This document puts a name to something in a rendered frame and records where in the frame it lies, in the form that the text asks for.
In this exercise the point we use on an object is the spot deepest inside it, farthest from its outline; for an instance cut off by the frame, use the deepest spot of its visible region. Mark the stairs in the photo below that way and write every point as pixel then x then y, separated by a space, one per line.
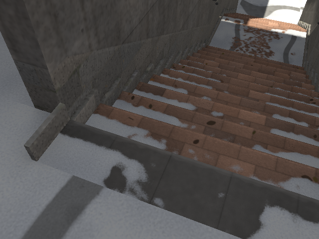
pixel 265 20
pixel 249 115

